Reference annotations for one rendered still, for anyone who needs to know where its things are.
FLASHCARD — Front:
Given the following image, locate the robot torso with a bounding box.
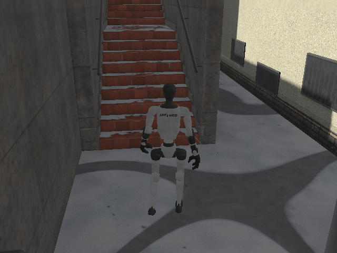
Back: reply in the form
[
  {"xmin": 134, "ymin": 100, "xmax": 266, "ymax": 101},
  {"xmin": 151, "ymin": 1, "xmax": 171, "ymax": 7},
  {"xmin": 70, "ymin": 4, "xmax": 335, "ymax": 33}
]
[{"xmin": 157, "ymin": 104, "xmax": 181, "ymax": 158}]

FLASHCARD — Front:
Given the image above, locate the right robot forearm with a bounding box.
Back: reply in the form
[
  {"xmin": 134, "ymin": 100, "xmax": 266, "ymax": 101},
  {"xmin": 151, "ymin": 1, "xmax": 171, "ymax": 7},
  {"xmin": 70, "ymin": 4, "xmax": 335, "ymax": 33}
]
[{"xmin": 188, "ymin": 129, "xmax": 199, "ymax": 156}]

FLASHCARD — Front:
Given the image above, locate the robot left hand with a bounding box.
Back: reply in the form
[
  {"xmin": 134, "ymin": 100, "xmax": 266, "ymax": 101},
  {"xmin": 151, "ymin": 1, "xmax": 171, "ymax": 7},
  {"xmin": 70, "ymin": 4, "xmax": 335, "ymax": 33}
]
[{"xmin": 140, "ymin": 143, "xmax": 152, "ymax": 153}]

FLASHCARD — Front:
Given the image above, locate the humanoid robot head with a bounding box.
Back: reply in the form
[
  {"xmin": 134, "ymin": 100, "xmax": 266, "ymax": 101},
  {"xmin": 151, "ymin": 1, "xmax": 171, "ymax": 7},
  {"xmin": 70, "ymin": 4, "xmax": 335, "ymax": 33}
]
[{"xmin": 160, "ymin": 83, "xmax": 178, "ymax": 109}]

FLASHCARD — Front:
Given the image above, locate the left robot forearm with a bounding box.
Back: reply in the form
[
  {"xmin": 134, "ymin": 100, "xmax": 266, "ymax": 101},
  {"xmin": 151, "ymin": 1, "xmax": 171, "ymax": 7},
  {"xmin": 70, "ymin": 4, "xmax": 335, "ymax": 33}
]
[{"xmin": 141, "ymin": 127, "xmax": 150, "ymax": 145}]

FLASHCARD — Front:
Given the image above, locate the left robot upper arm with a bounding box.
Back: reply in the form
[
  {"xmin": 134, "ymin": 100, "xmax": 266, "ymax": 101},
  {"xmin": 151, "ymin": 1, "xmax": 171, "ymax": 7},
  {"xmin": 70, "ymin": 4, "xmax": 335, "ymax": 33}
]
[{"xmin": 144, "ymin": 106, "xmax": 158, "ymax": 134}]

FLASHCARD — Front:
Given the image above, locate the robot right hand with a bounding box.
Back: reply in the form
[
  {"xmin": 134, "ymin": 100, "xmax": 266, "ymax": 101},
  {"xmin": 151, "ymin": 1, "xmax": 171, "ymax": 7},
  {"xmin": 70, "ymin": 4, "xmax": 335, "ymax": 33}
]
[{"xmin": 188, "ymin": 154, "xmax": 200, "ymax": 170}]

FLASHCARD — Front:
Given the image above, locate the right robot upper arm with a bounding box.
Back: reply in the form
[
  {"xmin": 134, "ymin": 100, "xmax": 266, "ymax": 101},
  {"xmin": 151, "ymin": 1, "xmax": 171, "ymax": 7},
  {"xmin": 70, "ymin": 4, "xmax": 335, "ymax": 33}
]
[{"xmin": 180, "ymin": 106, "xmax": 193, "ymax": 137}]

